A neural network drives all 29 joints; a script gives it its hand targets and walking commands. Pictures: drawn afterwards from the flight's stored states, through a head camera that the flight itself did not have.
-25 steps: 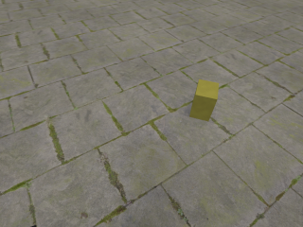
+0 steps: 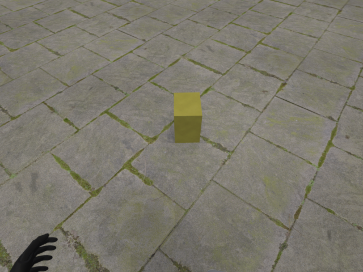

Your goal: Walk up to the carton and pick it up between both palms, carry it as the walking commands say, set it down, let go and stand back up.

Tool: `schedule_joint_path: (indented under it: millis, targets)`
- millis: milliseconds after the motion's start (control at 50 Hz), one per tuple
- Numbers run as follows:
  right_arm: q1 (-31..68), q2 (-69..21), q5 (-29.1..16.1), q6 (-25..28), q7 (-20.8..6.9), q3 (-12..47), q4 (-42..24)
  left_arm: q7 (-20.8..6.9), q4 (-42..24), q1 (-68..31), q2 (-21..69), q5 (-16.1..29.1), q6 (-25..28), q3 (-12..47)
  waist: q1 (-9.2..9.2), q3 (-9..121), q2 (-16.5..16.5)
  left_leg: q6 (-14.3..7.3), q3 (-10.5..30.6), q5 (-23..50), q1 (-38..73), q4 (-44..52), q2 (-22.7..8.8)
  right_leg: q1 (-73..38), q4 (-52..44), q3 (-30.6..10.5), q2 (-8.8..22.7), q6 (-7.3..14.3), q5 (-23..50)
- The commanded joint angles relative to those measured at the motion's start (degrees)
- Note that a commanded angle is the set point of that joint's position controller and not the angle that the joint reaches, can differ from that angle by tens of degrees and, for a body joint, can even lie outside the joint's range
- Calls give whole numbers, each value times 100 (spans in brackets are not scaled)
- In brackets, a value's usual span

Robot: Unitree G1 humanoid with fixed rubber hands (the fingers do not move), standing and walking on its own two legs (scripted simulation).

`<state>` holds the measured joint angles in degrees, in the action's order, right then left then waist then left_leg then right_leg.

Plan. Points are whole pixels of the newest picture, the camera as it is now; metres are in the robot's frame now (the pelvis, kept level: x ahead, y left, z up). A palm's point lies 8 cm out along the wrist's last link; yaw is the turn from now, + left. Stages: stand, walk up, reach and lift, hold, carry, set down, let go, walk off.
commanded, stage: walk up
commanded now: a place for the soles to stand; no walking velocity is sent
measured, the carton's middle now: (186, 118) +1.14 -0.07 -0.62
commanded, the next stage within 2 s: none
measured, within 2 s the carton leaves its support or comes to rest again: neither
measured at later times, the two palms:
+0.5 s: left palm (56, 203) +0.31 +0.31 -0.07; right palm (335, 228) +0.23 -0.36 -0.06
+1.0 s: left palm (80, 163) +0.45 +0.29 -0.09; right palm (307, 158) +0.43 -0.38 -0.07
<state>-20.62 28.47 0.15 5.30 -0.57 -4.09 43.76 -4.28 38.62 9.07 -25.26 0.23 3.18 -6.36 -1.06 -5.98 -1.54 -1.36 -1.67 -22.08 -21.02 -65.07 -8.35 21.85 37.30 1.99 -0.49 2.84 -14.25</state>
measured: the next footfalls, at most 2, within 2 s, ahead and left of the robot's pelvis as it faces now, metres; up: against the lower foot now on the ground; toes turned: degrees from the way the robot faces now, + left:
left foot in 0.24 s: +0.24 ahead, +0.14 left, +0.00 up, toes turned +5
right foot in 0.56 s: +0.33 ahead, -0.16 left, +0.00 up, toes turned -8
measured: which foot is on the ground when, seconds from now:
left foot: up 0.00-0.22, down 0.24-0.56, up 0.58-0.86, down 0.88-1.00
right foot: down 0.00-0.26, up 0.28-0.54, down 0.56-0.88, up 0.90-1.00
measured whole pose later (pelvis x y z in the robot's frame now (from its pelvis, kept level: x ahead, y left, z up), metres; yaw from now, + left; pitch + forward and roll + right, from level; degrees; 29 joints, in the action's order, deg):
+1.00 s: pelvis +0.35 -0.03 -0.01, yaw -4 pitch -1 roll +2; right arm -17.4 28.1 0.1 7.0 -1.3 -4.3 42.4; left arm -2.3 43.8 17.5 -25.9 -0.5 3.3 -4.2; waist 1.2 -3.8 3.0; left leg -1.0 -6.0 -15.5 -21.7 -38.5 -1.9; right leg 26.7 61.5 -0.7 3.5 1.8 -27.9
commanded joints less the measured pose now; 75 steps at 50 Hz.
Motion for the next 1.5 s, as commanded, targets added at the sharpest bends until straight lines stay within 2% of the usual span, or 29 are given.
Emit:
schedule_joint_path:
  millis: [0, 200, 220, 240, 260, 340, 400, 520, 540, 560, 580, 620, 680, 840, 860, 880, 900, 940, 1040, 1100, 1120, 1140, 1160, 1300, 1400, 1420, 1440, 1460, 1480]
  targets:
    - [-475, 967, 38, 69, -65, -286, -308, 147, -246, 729, -1265, 28, 146, -286, 325, 533, 906, 23, 90, 161, -994, 425, 2, -995, -1478, -1278, 1372, 1166, 1735]
    - [-169, 856, 21, 184, -247, -434, -228, 30, -456, 480, -1228, -94, 159, -181, -121, 304, 566, -168, -394, 731, 1514, 3034, 638, 1165, -1052, -1039, 1018, 818, -1549]
    - [-728, 998, 45, 233, -167, -527, -131, 54, -456, 472, -941, -105, 185, -87, -480, 572, 72, -416, -65, 359, 2439, 3262, 596, 1669, 16, -741, 727, 603, -835]
    - [-1413, 1415, 158, 296, -55, -659, -77, 81, -525, 616, -448, -37, 235, 27, -731, 1159, -1351, -889, 2077, -1100, 3079, 4216, -812, 2107, 2233, -137, 104, 245, -638]
    - [-1311, 1754, 75, 313, -3, -686, -311, 156, -505, 714, -867, -93, 215, -45, -640, 1042, -995, -1364, 4100, -1620, 2849, 5155, -1930, 2779, 3156, -562, -166, 13, -1317]
    - [45, 1196, -18, 256, 8, -485, -547, 103, 17, 928, -1229, -89, 148, -157, 79, 113, -394, -1338, 1926, -638, 975, 4952, -1287, 1888, 2403, -904, 742, -149, -979]
    - [118, 1413, 70, 280, -39, -503, -560, -84, 40, 789, -1049, -113, 106, -162, 67, 113, -937, -1329, 1157, -178, 308, 4948, -1128, 1097, 1461, -447, 747, -159, -830]
    - [370, 1205, 77, 140, -140, -386, -647, -80, 335, 1136, -1146, -175, 167, -301, 460, 493, -42, -712, 117, -1195, -832, 3647, -388, -1320, -200, 491, 16, -82, -198]
    - [217, 991, 84, 110, -134, -281, -660, -7, 423, 1643, -1374, -197, 205, -397, 748, 656, 812, -523, -92, -995, -1450, 2393, -144, -2108, -637, -96, 179, 64, -933]
    - [308, 532, -38, 131, -146, -160, -874, 87, 315, 1845, -1884, -197, 277, -465, 920, 620, 2269, -106, -569, -837, -2474, 267, 608, -2307, -2251, -3180, 1879, 713, -3071]
    - [410, 942, -9, 69, -73, -229, -712, 123, 184, 1574, -2046, -131, 278, -506, 852, 474, 1327, -105, 352, -817, -2694, -373, 551, -1951, -2475, -4081, 2432, 1306, -3248]
    - [203, 1124, -16, 93, -80, -267, -510, 195, 43, 1188, -1588, -17, 280, -319, 517, 281, 473, -87, 701, -172, -2487, -241, 280, -1668, -2095, -3121, 2199, 1333, -2124]
    - [-184, 1107, -17, 83, -152, -262, -198, 223, -33, 859, -1485, -23, 290, -276, 360, 237, 1086, 41, 317, 17, -1512, 845, 126, -763, -1814, -1732, 1845, 1176, -512]
    - [-437, 928, 11, 200, -200, -348, -4, 123, -163, 766, -1258, -25, 171, -110, -55, 695, 480, -169, -433, 606, 1450, 3275, 815, 537, -390, -415, 1078, 664, -610]
    - [-916, 1169, 68, 223, -127, -465, 46, 141, -248, 636, -965, -46, 165, -2, -422, 1019, -321, -440, 356, -59, 2441, 3533, 415, 1359, 865, -46, 800, 459, -487]
    - [-1227, 1813, 139, 267, -31, -614, -88, 153, -419, 487, -615, 24, 190, 61, -591, 966, -1574, -1114, 3417, -1267, 2948, 4745, -1320, 2780, 2607, 291, 64, 43, -1165]
    - [-1109, 1921, -21, 262, -10, -640, -135, 257, -380, 370, -1175, -87, 147, 2, -543, 741, -697, -1620, 4150, -923, 2532, 4956, -1881, 2784, 3071, -611, 376, -84, -1461]
    - [-477, 1601, -80, 209, 14, -520, -289, 276, -161, 520, -1287, -75, 153, -34, -153, 415, -51, -1695, 3096, -36, 1671, 4579, -1685, 2436, 2819, -751, 735, -116, -1508]
    - [232, 1484, 49, 178, -59, -461, -482, 30, 213, 913, -1074, -95, 155, -127, 119, 370, -1108, -1239, 1172, 191, -55, 4409, -877, 510, 955, -113, 568, -80, -626]
    - [509, 1113, 73, 55, -106, -312, -522, 55, 563, 1696, -1231, -201, 212, -323, 690, 726, -20, -698, 425, -1490, -1591, 2982, -193, -1796, 36, 370, -35, -30, -344]
    - [506, 786, 66, 29, -89, -198, -625, 115, 642, 2136, -1587, -256, 236, -427, 979, 742, 1181, -411, -42, -1869, -2468, 1475, 305, -2315, -798, -777, 561, 161, -1749]
    - [677, 511, -28, 43, -55, -107, -818, 192, 442, 2072, -2145, -242, 307, -512, 1017, 402, 2082, -122, -212, -1244, -3339, -184, 896, -1978, -2540, -3991, 2333, 995, -3887]
    - [762, 1038, 14, 14, 0, -198, -615, 202, 260, 1617, -1999, -144, 303, -467, 894, 150, 904, -139, 728, -833, -3224, -586, 581, -1604, -2517, -4192, 2585, 1421, -3654]
    - [269, 869, 12, 57, -156, -207, -221, 240, 135, 1184, -1579, -41, 309, -257, 478, 148, 1201, 61, 25, 107, -1251, 1369, 274, -665, -1560, -1342, 1784, 1205, 902]
    - [-81, 886, 7, 122, -160, -294, -20, 163, 4, 908, -1389, -28, 146, -140, 140, 464, 855, -60, -552, 521, 910, 3067, 836, 235, -688, -532, 1238, 801, -39]
    - [-517, 1046, -3, 154, -93, -389, 91, 158, -97, 805, -1189, -43, 126, -43, -179, 760, 414, -213, -257, 346, 1799, 3401, 835, 661, 228, -222, 1013, 619, 52]
    - [-1101, 1436, 103, 199, -3, -510, 106, 161, -231, 830, -749, 12, 136, 38, -494, 1230, -956, -659, 1787, -619, 2829, 4067, -413, 1730, 2100, 230, 510, 254, -145]
    - [-1118, 1849, 68, 212, 66, -594, -73, 222, -251, 825, -855, -23, 98, 44, -509, 1100, -1151, -1367, 4105, -1113, 2941, 4966, -1663, 2754, 2983, -83, 67, -29, -1549]
    - [-733, 1807, -93, 193, 65, -569, -180, 292, -160, 653, -1354, -85, 38, -19, -363, 747, -217, -1655, 3950, -1067, 2179, 4847, -1866, 2531, 3223, -780, 550, -97, -1328]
